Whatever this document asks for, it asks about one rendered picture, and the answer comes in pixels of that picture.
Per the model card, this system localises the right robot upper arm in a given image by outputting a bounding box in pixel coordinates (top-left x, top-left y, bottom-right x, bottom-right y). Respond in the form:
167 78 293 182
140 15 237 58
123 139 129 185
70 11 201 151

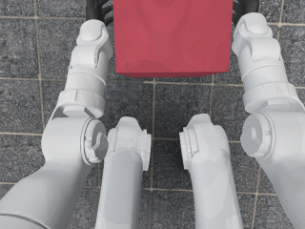
240 111 305 229

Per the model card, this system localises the robot left thigh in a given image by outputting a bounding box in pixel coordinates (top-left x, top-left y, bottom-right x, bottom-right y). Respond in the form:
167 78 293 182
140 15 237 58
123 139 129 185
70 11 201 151
94 124 152 229

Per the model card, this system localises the right robot shin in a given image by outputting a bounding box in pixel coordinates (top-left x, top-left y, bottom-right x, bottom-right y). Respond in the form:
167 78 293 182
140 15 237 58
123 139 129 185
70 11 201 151
186 114 231 172

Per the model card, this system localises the right robot hand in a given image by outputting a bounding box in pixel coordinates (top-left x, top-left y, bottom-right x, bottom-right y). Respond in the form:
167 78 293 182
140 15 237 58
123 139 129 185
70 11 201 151
232 0 260 28

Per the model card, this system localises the right robot forearm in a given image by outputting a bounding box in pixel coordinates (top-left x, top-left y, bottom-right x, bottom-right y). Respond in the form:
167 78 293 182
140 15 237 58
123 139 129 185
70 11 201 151
232 12 305 114

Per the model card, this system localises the left robot upper arm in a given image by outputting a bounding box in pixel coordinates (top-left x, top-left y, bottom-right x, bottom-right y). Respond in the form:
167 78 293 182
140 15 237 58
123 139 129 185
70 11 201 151
0 116 109 229

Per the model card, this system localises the carton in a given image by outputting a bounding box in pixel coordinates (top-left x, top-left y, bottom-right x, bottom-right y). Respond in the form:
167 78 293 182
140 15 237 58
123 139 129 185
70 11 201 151
112 0 234 78

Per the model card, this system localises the left robot hand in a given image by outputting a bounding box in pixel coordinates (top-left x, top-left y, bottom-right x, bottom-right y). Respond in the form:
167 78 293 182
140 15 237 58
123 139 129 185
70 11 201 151
86 0 114 27

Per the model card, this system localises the left robot forearm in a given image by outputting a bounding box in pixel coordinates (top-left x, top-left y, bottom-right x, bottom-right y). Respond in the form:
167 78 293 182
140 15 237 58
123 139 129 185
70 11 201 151
41 19 113 153

